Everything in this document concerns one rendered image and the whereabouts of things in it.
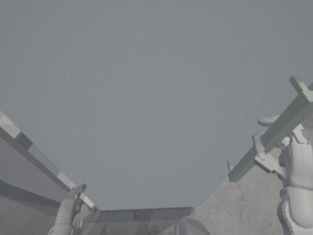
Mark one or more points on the handle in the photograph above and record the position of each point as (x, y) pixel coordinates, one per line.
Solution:
(294, 114)

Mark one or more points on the robot left forearm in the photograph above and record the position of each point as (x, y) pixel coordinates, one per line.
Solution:
(62, 228)

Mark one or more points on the robot right forearm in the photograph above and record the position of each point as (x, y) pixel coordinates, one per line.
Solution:
(295, 211)

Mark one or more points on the fridge door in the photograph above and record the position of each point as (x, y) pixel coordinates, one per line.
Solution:
(145, 101)

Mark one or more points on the robot right hand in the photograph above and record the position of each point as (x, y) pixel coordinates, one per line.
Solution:
(297, 155)

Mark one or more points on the robot left hand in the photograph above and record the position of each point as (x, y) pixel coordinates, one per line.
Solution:
(69, 207)

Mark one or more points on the robot right thigh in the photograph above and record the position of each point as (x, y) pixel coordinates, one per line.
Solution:
(189, 226)

